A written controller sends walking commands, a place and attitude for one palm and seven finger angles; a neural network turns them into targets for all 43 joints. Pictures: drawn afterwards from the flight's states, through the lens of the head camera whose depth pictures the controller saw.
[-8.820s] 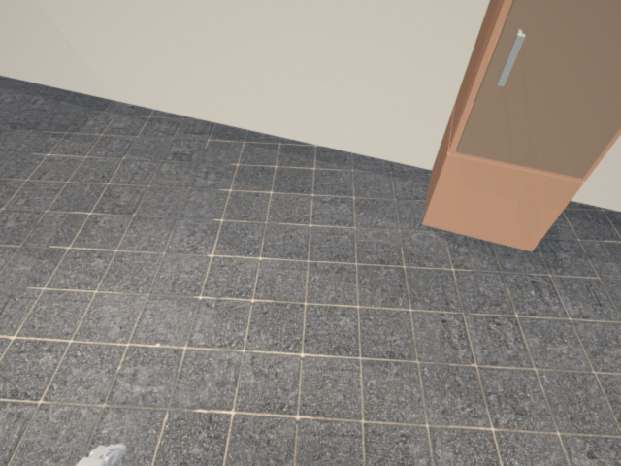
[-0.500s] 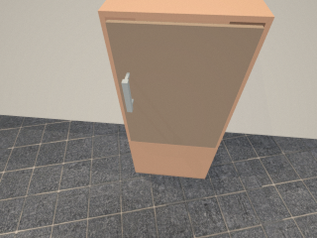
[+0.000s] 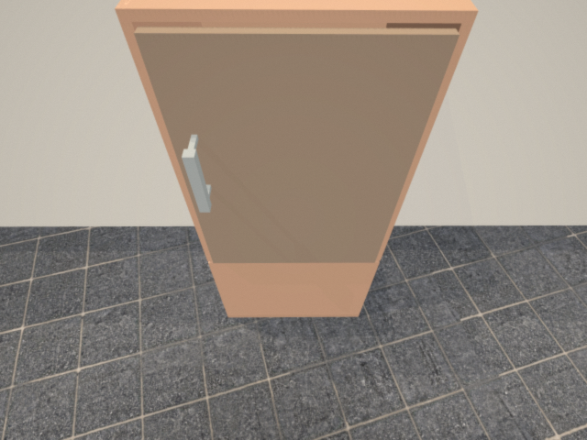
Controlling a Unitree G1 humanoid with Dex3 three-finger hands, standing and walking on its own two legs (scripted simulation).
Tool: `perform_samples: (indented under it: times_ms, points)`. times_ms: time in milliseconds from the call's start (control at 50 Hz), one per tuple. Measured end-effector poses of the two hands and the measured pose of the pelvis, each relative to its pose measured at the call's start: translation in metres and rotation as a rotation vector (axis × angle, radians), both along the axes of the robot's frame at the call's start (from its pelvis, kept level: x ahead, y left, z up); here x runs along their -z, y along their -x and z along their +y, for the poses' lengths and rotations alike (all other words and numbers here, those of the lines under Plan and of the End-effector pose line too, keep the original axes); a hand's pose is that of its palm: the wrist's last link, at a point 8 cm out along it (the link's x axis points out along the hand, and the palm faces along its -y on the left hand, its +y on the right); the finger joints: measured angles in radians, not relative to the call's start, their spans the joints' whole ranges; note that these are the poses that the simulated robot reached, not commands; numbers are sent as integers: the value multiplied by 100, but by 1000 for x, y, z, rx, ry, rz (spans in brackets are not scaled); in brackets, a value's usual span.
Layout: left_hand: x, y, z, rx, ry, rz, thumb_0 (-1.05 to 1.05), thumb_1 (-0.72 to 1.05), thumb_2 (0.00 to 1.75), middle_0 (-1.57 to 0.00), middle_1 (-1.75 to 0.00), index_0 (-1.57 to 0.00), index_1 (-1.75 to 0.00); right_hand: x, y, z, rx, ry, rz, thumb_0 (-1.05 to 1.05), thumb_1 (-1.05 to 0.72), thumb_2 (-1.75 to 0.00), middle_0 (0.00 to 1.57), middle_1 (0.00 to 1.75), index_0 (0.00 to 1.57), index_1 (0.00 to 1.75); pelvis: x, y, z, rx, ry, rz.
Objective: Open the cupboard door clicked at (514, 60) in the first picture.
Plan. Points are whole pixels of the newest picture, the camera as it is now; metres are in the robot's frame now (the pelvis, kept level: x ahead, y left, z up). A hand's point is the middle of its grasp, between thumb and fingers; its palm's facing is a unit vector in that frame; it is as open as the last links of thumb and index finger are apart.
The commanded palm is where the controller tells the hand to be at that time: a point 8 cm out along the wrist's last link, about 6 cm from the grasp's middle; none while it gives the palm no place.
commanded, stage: come to a stop and stand still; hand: left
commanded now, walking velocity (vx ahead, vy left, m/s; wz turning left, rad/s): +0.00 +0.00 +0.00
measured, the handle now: (199, 175) +0.54 +0.18 +0.01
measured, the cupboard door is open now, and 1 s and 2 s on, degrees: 0 0 0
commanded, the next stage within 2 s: look again from close up in 0.52 s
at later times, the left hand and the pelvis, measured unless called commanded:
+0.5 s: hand out of the picture +0.02 +0.17 -0.17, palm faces +0.06 -0.98 -0.21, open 7.3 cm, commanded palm none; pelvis +0.02 -0.01 +0.01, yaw +1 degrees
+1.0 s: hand out of the picture -0.01 +0.20 -0.17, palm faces +0.02 -0.98 -0.21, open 7.3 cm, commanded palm none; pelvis -0.01 +0.02 +0.00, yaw +0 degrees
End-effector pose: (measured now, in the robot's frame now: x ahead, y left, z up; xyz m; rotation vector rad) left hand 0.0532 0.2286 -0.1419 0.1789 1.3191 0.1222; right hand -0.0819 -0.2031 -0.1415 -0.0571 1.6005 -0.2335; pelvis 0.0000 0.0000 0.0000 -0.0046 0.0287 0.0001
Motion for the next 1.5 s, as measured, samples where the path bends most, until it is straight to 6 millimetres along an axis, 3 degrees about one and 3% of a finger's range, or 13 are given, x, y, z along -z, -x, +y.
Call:
perform_samples:
  times_ms: [80,200,280,420,620,760,1020,1240,1280,1320,1420,1460,1500]
  points:
    - [-7,-20,-14,-7,-4,-64,1,92,90,-20,-30,-20,-30,4,-19,-12,-29,-8,-6,1,-91,-90,20,30,20,30,-2,-7,-7,-33,5,-7]
    - [-3,-25,-18,-65,6,-99,-1,94,90,-20,-30,-20,-30,7,-70,-22,-90,13,-117,1,-91,-90,20,30,19,30,0,-15,-11,-40,5,-41]
    - [-4,-18,-15,-72,-1,-72,-1,95,90,-20,-30,-20,-30,3,-101,-23,-116,18,-185,1,-92,-90,20,30,19,30,-4,-21,-13,-32,-2,-38]
    - [-6,15,-12,-83,-15,24,-1,94,90,-20,-30,-20,-30,0,-119,-32,-138,29,-210,2,-94,-90,20,30,19,30,-7,-24,-13,-27,-5,-33]
    - [-3,59,-24,-107,15,124,0,92,90,-20,-30,-20,-30,-1,-110,-29,-144,21,-187,1,-93,-90,20,30,19,30,-8,-22,-12,-25,-6,-48]
    - [3,77,-19,-68,29,112,0,91,90,-20,-30,-20,-30,4,-102,-20,-142,29,-241,1,-93,-90,20,30,19,30,0,-1,4,-19,25,-46]
    - [-5,63,19,-42,-12,50,0,91,90,-20,-30,-20,-30,7,-63,19,-130,-32,-210,2,-93,-90,20,30,19,30,-2,8,24,-6,-12,-38]
    - [-4,61,16,-45,-9,87,0,91,90,-20,-30,-20,-30,6,-63,20,-126,-40,-160,1,-91,-90,20,30,20,30,-3,-1,23,-6,-10,-17]
    - [-18,32,21,-124,-16,-75,1,92,90,-20,-30,-20,-31,0,-76,11,-135,8,-239,2,-92,-90,20,30,20,30,-1,-3,22,-8,-9,-15]
    - [-49,-13,32,-150,-68,-352,2,93,89,-20,-31,-21,-31,-7,-97,-4,-145,66,-367,3,-93,-90,21,30,20,30,0,-5,21,-14,-12,-7]
    - [-129,-118,33,-99,-55,-929,2,87,87,-20,-34,-20,-35,-26,-173,-37,-171,165,-695,3,-93,-90,20,30,20,30,9,-5,19,-38,-6,33]
    - [-146,-140,27,-48,-1,-1105,2,83,85,-20,-37,-21,-37,-38,-206,-47,-182,190,-816,2,-92,-90,20,30,20,30,16,-4,16,-25,-11,71]
    - [-149,-144,18,9,73,-1223,1,79,84,-20,-39,-21,-40,-51,-235,-53,-200,205,-919,2,-92,-90,20,30,20,30,24,-2,11,-11,-16,106]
